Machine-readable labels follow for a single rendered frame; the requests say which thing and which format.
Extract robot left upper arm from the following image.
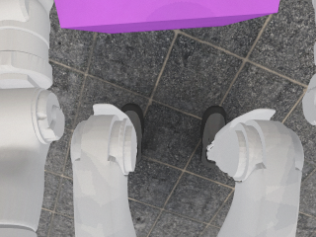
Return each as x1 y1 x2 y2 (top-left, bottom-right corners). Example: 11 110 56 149
0 87 65 237

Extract robot right upper arm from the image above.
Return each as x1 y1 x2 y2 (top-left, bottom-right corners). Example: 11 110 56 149
302 73 316 125

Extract left robot shin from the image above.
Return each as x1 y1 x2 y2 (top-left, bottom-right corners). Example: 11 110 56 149
70 103 137 164

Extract left robot forearm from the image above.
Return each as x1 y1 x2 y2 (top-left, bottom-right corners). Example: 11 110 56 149
0 0 54 89

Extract carton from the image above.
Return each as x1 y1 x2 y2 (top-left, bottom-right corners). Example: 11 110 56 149
54 0 280 34

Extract left robot foot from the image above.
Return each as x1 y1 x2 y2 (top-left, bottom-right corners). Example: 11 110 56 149
121 103 144 164

